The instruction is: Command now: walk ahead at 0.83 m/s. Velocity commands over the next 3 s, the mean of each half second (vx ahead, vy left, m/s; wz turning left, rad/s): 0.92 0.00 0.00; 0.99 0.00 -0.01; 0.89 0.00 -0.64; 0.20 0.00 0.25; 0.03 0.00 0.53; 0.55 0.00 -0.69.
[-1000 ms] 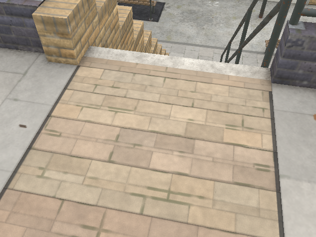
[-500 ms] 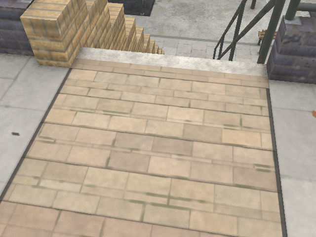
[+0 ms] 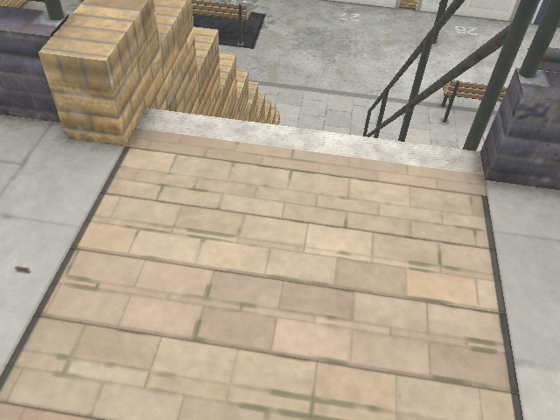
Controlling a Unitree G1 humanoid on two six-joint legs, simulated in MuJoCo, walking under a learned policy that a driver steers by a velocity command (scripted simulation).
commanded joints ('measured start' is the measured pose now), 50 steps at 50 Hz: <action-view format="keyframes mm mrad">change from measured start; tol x32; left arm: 1 -201 49 -3 -177 12 -41 -35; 17 -517 26 -21 -305 -3 8 -62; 23 193 241 57 -141 40 -13 6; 50 62 78 -23 -134 -43 -64 14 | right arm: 1 135 -169 -30 -11 15 -5 -5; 24 328 -50 6 14 64 -38 3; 40 -338 -63 53 -238 24 4 54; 46 326 -273 -33 -71 1 19 -21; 50 101 -137 -25 -63 -3 -5 11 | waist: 1 -26 126 102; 18 -33 133 202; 24 157 -190 -369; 35 10 31 247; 45 -218 -91 -107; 47 -90 365 -347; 50 -52 -16 -22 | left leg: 1 343 368 -677 -426 -543 131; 16 443 205 -131 -589 333 146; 21 516 231 -28 -54 1311 110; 22 350 193 -10 239 1164 97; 24 -272 -80 -148 883 -109 75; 39 -199 59 37 78 521 62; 45 288 -88 29 -40 211 147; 47 825 374 -754 -118 -250 317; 50 441 298 -566 -310 -108 240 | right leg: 1 -637 -67 38 328 164 -22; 17 -389 -41 -182 -246 384 -5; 21 79 111 -234 -280 164 -95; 24 836 -362 716 -571 -528 -207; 29 219 -181 259 -712 -82 -99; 39 204 -106 -58 -924 698 -59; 44 535 -179 -95 -419 1447 -25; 46 258 -109 -111 214 1026 -36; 47 -182 104 -49 665 -9 20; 50 -339 -39 45 574 122 -37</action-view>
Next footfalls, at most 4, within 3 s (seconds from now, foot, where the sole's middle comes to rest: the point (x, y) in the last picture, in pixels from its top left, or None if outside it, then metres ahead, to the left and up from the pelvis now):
0.44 right None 0.48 -0.09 -0.77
0.92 left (255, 273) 0.95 0.06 -0.77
1.38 right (307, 174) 1.37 -0.11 -0.77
1.74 left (270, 144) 1.52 0.02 -0.77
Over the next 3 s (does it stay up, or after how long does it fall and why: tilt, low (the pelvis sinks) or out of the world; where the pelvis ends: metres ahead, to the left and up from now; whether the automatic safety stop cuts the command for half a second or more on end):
stays up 1.49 -0.14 -0.02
